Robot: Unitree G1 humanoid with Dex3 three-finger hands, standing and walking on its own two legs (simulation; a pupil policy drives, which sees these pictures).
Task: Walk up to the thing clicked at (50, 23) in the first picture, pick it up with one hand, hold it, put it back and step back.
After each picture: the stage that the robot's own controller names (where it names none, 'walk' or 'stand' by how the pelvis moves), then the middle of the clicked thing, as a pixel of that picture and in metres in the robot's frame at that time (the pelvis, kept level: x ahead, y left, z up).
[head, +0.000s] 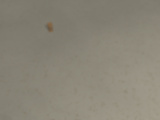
stand; (50, 27) +1.76 +0.47 -0.72
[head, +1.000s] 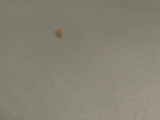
walk; (59, 33) +1.66 +0.23 -0.71
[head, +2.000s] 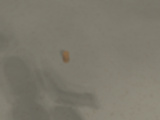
walk; (66, 57) +1.11 +0.18 -0.71
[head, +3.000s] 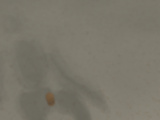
walk; (50, 99) +0.66 +0.27 -0.71
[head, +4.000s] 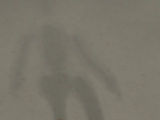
walk; out of the picture +0.41 +0.24 -0.70
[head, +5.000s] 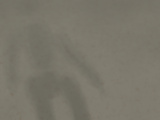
stand; out of the picture +0.31 +0.21 -0.72
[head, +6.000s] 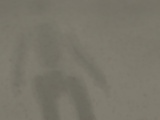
stand; out of the picture +0.31 +0.18 -0.72
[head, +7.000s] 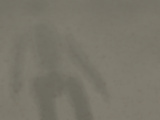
stand; out of the picture +0.33 +0.21 -0.73
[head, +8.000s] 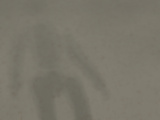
stand; out of the picture +0.31 +0.22 -0.73
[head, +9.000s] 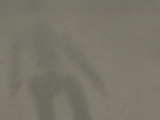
go down; out of the picture +0.31 +0.22 -0.73
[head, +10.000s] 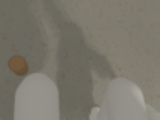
go down; (19, 66) +0.39 +0.26 -0.30
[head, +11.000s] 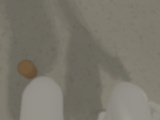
approach; (28, 70) +0.37 +0.26 -0.30
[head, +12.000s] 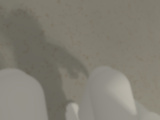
close in; out of the picture +0.35 +0.29 -0.21
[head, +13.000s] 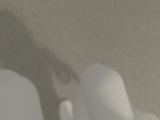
close; out of the picture +0.36 +0.30 -0.21
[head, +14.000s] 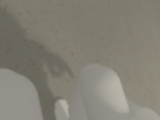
lift; out of the picture +0.35 +0.30 -0.22
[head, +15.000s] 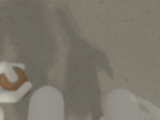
lift; (16, 83) +0.31 +0.23 -0.05
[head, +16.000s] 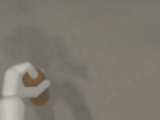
hold; (37, 88) +0.33 +0.17 +0.03
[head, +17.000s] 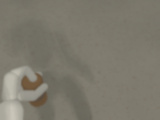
hold; (35, 90) +0.33 +0.18 +0.00
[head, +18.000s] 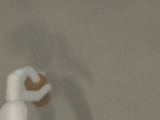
crouch; (38, 90) +0.33 +0.17 +0.00
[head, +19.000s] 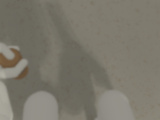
crouch; (14, 65) +0.40 +0.23 -0.10
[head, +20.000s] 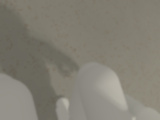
lower; out of the picture +0.37 +0.32 -0.22
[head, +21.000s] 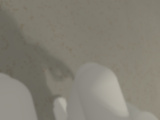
lower; out of the picture +0.38 +0.32 -0.22
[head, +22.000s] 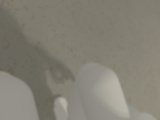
lower; out of the picture +0.37 +0.32 -0.22
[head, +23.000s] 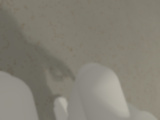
lower; out of the picture +0.37 +0.32 -0.22
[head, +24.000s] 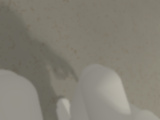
open; out of the picture +0.35 +0.31 -0.22
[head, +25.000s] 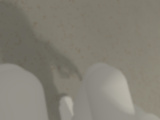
stand; out of the picture +0.36 +0.29 -0.22
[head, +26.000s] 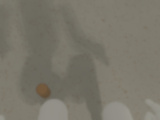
walk; (43, 91) +0.39 +0.23 -0.47
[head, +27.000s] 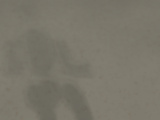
stand; out of the picture +0.33 +0.21 -0.66
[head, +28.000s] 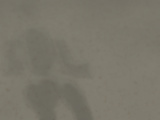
stand; out of the picture +0.33 +0.22 -0.67
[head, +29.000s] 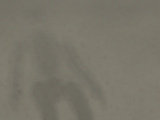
stand; out of the picture +0.36 +0.20 -0.72
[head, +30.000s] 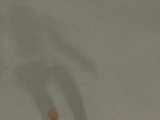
walk; (53, 115) +0.40 +0.19 -0.70
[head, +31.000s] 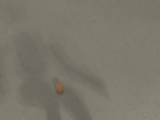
walk; (59, 88) +0.67 +0.24 -0.70
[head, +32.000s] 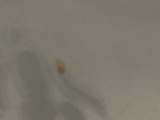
stand; (61, 67) +0.97 +0.23 -0.70
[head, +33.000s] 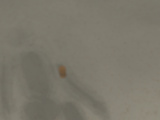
stand; (62, 71) +0.97 +0.22 -0.73
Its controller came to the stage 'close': yes
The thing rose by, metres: 0.71
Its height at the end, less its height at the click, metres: +0.00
